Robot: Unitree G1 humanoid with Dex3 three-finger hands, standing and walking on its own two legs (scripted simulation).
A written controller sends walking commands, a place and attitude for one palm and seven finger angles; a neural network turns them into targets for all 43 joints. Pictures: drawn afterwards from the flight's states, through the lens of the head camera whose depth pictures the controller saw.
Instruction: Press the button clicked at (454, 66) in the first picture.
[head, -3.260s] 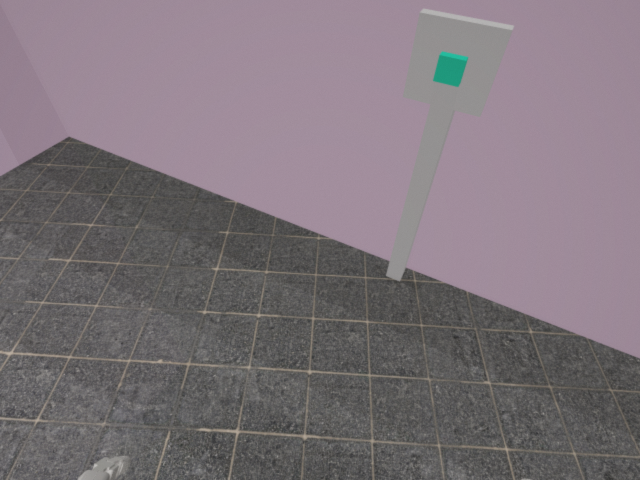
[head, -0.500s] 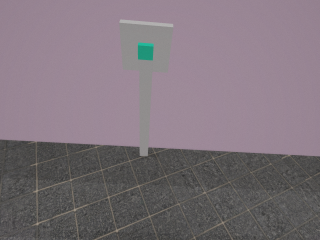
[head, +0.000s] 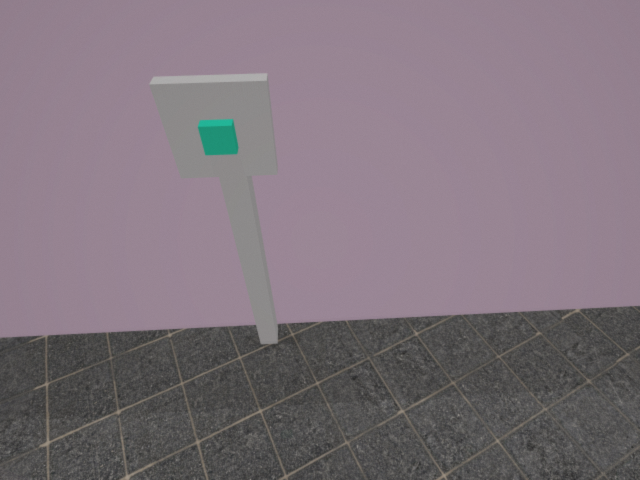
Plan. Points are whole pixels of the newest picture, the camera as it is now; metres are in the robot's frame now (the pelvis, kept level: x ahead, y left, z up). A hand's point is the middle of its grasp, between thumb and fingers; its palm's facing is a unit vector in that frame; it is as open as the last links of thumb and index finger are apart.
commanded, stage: take the last steps up to it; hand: left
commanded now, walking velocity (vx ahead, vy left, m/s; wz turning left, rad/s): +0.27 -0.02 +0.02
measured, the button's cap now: (219, 136) +0.68 +0.20 +0.09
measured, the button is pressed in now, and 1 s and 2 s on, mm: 0 0 0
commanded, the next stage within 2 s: come to a stop and stand still in 0.26 s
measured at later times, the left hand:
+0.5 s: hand out of the picture +0.11 +0.18 -0.19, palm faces +0.07 -0.99 -0.12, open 7.4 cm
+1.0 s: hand (235, 445) +0.22 +0.14 -0.16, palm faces +0.00 -0.97 -0.26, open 7.3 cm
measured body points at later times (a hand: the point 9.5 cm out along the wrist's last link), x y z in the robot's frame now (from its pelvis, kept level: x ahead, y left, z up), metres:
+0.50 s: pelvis +0.17 +0.02 -0.01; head +0.19 +0.05 +0.44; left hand +0.10 +0.23 -0.18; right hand +0.26 -0.20 -0.14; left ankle +0.23 +0.10 -0.74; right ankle +0.11 -0.11 -0.68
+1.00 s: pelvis +0.15 -0.04 +0.00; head +0.16 -0.07 +0.45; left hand +0.22 +0.19 -0.14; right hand +0.16 -0.27 -0.17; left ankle +0.15 +0.09 -0.69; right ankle +0.16 -0.13 -0.74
